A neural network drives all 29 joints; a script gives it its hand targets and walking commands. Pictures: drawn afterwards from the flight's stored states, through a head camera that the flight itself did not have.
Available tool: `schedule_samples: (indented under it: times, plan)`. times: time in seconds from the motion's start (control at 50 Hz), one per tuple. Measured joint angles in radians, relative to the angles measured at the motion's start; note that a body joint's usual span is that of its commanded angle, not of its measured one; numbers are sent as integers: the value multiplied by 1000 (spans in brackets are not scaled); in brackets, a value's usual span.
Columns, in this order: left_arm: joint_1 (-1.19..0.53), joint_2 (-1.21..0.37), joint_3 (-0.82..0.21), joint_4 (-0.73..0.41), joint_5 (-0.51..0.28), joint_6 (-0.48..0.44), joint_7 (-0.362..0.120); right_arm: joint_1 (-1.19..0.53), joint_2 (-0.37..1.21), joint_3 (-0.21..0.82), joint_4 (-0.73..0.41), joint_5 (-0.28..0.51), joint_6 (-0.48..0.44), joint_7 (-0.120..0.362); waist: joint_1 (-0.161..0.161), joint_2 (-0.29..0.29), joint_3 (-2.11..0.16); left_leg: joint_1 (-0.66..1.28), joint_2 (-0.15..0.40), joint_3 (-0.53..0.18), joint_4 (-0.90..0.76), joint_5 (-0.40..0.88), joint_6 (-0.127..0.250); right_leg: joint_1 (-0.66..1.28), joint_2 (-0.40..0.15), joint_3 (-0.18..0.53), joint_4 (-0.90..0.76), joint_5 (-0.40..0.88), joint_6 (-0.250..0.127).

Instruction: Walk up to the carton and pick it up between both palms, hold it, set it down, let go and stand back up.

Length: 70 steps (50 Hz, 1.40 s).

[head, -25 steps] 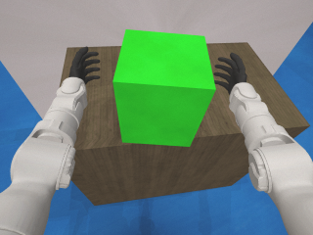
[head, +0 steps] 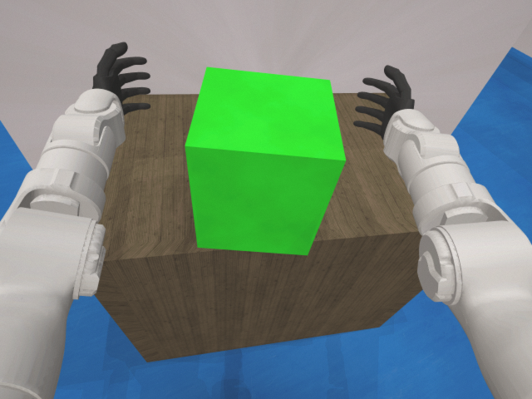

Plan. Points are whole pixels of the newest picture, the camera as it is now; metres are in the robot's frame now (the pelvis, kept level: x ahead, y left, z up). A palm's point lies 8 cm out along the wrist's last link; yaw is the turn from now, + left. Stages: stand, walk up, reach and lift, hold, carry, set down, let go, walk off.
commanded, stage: set down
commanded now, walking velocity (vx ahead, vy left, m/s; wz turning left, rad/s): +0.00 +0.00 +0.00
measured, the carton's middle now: (260, 167) +0.49 +0.02 +0.06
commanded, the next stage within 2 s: none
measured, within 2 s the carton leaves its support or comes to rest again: neither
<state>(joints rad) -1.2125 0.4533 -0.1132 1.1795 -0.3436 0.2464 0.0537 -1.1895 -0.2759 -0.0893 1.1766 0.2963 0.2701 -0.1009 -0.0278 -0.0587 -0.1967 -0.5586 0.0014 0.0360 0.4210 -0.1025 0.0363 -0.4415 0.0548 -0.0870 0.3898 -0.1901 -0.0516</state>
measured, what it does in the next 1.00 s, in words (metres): stands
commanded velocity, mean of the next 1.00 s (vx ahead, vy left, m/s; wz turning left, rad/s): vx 0.00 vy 0.00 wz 0.00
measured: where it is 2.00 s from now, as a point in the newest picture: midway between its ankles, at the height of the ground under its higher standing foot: outside the picture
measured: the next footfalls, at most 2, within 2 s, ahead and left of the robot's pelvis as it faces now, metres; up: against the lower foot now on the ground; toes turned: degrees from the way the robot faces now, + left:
none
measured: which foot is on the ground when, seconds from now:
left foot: down 0.00-1.00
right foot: down 0.00-1.00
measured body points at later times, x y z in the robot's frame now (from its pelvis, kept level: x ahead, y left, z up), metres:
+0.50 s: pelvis +0.01 +0.00 +0.01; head +0.03 +0.02 +0.46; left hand +0.45 +0.24 +0.16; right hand +0.46 -0.17 +0.16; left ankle +0.05 +0.09 -0.74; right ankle -0.01 -0.09 -0.74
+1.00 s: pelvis +0.00 +0.00 +0.01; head +0.00 +0.02 +0.46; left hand +0.37 +0.24 +0.11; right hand +0.37 -0.17 +0.10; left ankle +0.05 +0.09 -0.74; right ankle -0.01 -0.09 -0.74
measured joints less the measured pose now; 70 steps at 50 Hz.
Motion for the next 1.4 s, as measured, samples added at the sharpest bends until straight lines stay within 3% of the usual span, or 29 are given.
schedule_samples:
  times: [0.2, 0.42, 0.6, 0.74, 1.02, 1.18, 1.4]
  plan:
    - [71, 11, 69, -84, 53, 44, -30, 43, -10, 74, -68, 60, 24, -18, 19, -3, 43, 100, 3, 18, -36, -8, -3, 96, 4, 21, -41, 2, 1]
    - [268, -19, 136, -329, 105, 107, -55, 212, 8, 90, -249, 78, 16, -39, 35, 18, 93, 178, 7, 18, -52, -16, -7, 187, 10, 25, -87, 11, 0]
    - [527, -74, 225, -579, 175, 114, -80, 453, 44, 116, -473, 74, -19, -53, 38, 23, 151, 264, 3, 28, -77, -13, -6, 263, 6, 36, -97, 9, 3]
    - [699, -111, 249, -738, 164, 109, -77, 645, 75, 94, -643, 34, -37, -60, 39, 23, 180, 279, 0, 25, -63, -15, -4, 274, 2, 32, -70, -2, 4]
    - [760, -129, 207, -727, 136, 44, -47, 736, 117, 52, -674, -34, -38, -21, 49, 17, 167, 290, -7, 28, -40, -21, 5, 277, -7, 32, -29, -17, 8]
    - [885, -146, 202, -796, 157, 23, -54, 853, 130, 54, -723, -45, -72, -11, 55, 13, 187, 347, -13, 32, -46, -32, 9, 339, -12, 37, -47, -21, 13]
    - [1120, -162, 152, -904, 132, -96, -41, 1085, 128, 46, -845, -66, -157, 33, 68, 28, 206, 378, -20, 40, -44, -51, 17, 372, -19, 46, -54, -32, 21]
